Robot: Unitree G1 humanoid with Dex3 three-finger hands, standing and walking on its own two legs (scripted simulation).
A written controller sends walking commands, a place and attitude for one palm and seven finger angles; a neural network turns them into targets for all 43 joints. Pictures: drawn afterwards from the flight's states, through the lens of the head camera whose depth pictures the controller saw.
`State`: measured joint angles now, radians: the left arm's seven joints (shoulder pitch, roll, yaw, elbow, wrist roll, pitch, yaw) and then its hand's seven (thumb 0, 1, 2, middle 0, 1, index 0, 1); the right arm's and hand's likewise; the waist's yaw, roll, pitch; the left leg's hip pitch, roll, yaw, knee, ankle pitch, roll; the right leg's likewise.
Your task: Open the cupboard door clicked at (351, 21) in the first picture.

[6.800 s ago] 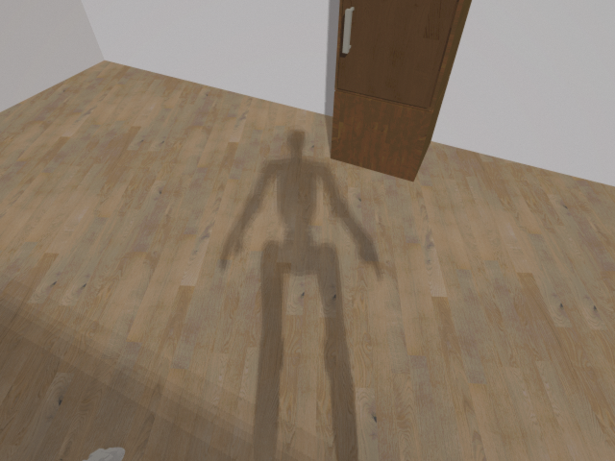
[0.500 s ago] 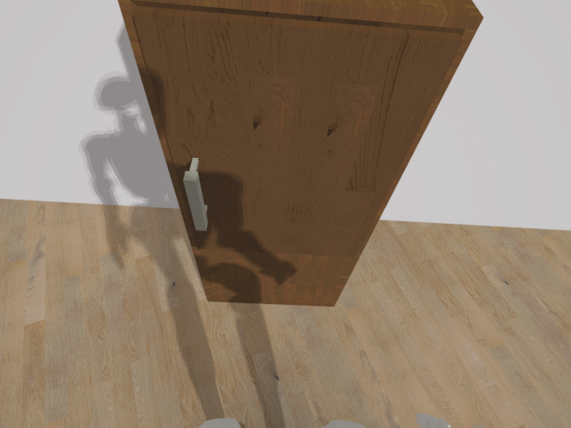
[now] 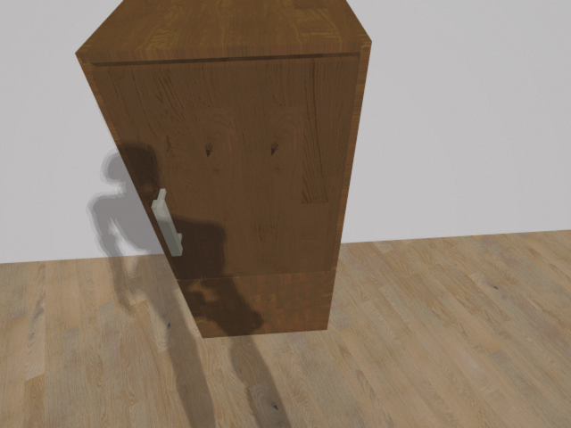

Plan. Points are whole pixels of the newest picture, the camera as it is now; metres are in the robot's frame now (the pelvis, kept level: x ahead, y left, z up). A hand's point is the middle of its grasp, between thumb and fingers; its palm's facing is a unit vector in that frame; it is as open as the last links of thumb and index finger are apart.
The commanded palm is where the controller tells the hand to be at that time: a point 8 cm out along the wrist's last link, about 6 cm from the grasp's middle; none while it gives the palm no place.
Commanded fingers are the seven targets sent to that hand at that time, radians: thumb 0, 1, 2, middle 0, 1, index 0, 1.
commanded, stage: come to a stop and stand still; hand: left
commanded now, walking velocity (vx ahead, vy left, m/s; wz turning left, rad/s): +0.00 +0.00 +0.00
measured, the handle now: (169, 223) +0.54 +0.28 -0.08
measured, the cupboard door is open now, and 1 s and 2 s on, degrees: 0 0 0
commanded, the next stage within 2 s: look again from close up in 0.24 s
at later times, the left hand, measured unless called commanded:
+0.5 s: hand out of the picture +0.00 +0.16 -0.18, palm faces +0.04 -0.99 -0.16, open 7.4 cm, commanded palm none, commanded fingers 0.00 0.90 0.90 -0.20 -0.30 -0.20 -0.30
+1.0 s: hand out of the picture +0.07 +0.23 -0.16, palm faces +0.13 -0.96 -0.23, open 7.4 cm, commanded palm +0.12 +0.27 -0.07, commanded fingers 0.00 0.81 0.86 -0.21 -0.36 -0.21 -0.36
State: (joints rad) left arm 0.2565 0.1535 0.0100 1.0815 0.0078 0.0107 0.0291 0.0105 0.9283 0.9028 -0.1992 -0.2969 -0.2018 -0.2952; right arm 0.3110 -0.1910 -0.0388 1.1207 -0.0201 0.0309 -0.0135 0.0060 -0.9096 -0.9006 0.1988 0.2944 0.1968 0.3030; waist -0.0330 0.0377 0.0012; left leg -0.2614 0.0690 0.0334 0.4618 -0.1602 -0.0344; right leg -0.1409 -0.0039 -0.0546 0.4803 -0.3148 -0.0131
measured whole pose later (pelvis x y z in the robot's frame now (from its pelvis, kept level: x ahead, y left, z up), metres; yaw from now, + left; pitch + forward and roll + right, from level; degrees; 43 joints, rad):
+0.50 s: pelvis +0.02 +0.02 -0.01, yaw +1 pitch -1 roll -1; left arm 0.33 0.10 -0.01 1.10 0.02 -0.03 0.04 0.01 0.91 0.90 -0.20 -0.30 -0.20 -0.30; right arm 0.30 -0.15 -0.02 1.08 -0.02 -0.01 -0.02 0.03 -0.93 -0.90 0.20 0.29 0.20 0.30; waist -0.02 0.02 0.03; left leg -0.31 0.05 0.02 0.60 -0.28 -0.01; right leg -0.16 -0.01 -0.06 0.53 -0.36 0.00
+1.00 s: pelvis +0.02 +0.03 +0.00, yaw +0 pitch +0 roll +0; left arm 0.39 0.19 0.04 0.70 -0.04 0.07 0.05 0.02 0.91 0.90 -0.20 -0.30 -0.20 -0.30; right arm 0.26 -0.18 0.00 0.98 0.00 -0.06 -0.03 0.01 -0.91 -0.90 0.20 0.29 0.20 0.30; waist 0.02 -0.01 0.03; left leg -0.29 0.00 0.05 0.54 -0.26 0.02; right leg -0.17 -0.06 -0.03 0.52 -0.36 0.03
